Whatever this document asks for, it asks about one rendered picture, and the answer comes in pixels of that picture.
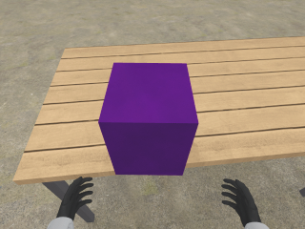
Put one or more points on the table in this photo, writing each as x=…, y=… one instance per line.
x=249, y=97

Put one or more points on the carton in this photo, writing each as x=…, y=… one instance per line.
x=148, y=118

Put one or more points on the robot left hand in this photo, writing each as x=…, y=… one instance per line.
x=70, y=203

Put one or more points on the robot right hand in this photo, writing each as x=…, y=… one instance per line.
x=244, y=202

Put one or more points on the left robot forearm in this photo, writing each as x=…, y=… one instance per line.
x=61, y=223

